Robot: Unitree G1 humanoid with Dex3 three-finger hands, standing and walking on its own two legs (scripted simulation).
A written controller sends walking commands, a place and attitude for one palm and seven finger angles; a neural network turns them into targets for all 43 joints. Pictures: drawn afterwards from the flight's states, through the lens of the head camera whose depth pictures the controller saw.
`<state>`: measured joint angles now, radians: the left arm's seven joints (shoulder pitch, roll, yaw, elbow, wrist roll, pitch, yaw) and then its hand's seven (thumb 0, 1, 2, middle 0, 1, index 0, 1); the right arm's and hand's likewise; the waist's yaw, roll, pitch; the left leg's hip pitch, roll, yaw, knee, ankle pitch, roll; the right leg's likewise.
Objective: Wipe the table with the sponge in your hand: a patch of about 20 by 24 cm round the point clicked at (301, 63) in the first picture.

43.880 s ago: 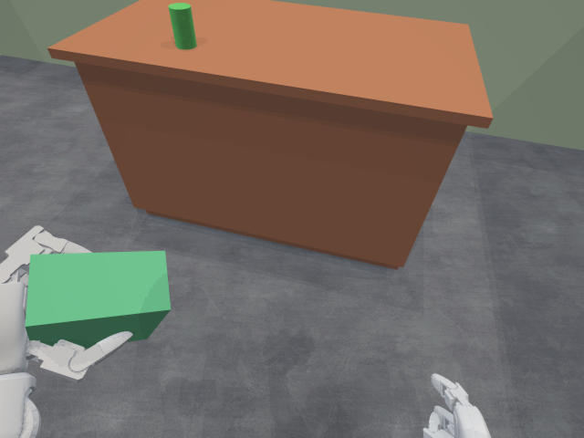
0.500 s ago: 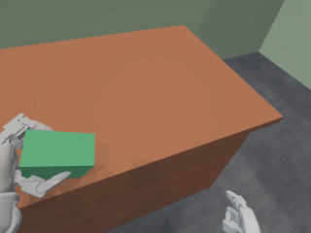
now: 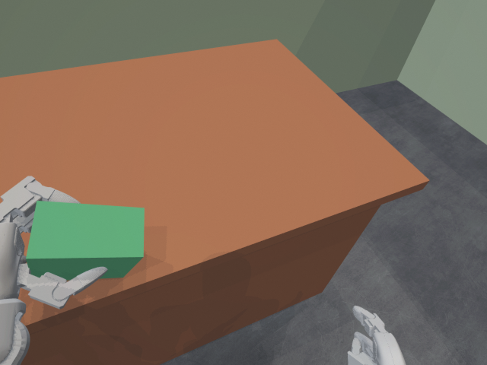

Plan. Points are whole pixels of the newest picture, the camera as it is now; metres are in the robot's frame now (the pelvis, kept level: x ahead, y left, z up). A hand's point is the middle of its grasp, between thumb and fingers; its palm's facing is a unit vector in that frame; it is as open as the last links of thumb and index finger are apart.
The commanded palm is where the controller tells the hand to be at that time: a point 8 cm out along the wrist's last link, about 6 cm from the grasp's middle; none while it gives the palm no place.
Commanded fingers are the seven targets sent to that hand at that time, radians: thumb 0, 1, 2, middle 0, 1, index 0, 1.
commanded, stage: shuffle to correct the standing spot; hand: left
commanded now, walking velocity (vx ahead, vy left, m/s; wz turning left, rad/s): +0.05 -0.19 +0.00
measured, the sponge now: (102, 245) +0.23 +0.21 +0.12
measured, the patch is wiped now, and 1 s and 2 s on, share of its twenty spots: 0.00 0.00 0.00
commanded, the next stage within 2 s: come to a stop and stand still in 1.34 s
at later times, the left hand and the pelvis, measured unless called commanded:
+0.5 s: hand (125, 227) +0.24 +0.18 +0.15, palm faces +0.34 -0.85 -0.40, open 10.5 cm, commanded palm +0.19 +0.22 +0.17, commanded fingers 0.00 0.10 1.30 -1.20 -1.60 -1.20 -1.60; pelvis +0.03 -0.06 -0.01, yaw +1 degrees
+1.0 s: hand (149, 257) +0.21 +0.14 +0.15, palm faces +0.36 -0.83 -0.43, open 10.5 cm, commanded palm +0.15 +0.18 +0.17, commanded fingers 0.00 0.10 1.30 -1.20 -1.60 -1.20 -1.60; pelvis +0.00 -0.10 -0.01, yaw +2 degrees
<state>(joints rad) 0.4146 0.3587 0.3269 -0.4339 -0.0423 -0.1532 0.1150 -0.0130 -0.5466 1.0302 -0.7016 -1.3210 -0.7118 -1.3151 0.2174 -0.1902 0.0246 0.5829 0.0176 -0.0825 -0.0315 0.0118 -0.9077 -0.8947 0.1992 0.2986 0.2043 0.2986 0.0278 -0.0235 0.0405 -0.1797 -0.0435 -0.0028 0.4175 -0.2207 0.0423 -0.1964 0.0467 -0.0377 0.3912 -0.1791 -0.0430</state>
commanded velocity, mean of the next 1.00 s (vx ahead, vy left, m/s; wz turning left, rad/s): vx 0.04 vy -0.19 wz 0.00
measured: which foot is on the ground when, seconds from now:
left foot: down 0.00-0.90, up 0.92-1.00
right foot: down 0.00-1.00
